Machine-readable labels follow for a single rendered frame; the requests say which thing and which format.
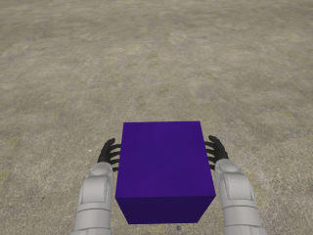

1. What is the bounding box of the right robot forearm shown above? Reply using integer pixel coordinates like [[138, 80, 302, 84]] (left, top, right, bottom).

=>
[[214, 159, 268, 235]]

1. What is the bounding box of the right robot hand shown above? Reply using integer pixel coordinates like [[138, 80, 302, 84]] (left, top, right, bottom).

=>
[[204, 135, 229, 170]]

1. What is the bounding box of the carton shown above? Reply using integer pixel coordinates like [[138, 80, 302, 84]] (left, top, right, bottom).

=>
[[114, 120, 216, 224]]

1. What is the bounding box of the left robot forearm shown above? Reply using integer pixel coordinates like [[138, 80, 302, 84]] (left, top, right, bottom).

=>
[[70, 162, 114, 235]]

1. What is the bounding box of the left robot hand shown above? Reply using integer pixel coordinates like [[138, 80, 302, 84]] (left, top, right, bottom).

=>
[[97, 138, 121, 172]]

